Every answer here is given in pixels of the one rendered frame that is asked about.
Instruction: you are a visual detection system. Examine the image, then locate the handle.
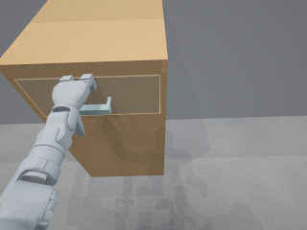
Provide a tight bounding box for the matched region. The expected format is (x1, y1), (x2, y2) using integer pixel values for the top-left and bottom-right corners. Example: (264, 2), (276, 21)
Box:
(79, 97), (111, 116)

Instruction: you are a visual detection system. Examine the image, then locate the robot left upper arm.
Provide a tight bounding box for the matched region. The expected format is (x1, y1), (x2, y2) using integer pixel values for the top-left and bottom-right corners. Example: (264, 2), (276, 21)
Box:
(0, 179), (58, 230)

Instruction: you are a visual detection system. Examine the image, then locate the left robot hand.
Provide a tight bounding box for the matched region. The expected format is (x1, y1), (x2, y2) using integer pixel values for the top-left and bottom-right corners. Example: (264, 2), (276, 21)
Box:
(52, 74), (97, 137)

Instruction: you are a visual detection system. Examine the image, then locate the cabinet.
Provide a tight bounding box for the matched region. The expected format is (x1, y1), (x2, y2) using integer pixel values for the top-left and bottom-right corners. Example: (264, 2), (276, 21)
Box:
(0, 0), (168, 177)

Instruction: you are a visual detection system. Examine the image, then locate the drawer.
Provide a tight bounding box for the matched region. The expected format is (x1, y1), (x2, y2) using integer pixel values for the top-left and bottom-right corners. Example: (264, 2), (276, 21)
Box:
(16, 74), (159, 116)

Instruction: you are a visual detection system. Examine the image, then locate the robot left forearm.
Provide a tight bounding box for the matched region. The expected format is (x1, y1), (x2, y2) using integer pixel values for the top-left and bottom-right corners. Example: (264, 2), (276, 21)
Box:
(0, 103), (80, 209)

